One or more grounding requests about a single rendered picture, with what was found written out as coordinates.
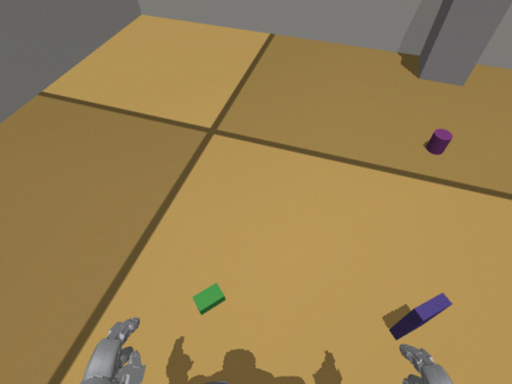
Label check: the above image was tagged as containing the left robot hand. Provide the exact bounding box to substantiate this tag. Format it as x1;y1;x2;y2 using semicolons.
82;318;146;384

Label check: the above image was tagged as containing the right robot hand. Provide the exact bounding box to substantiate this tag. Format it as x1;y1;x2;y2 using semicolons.
399;344;453;384

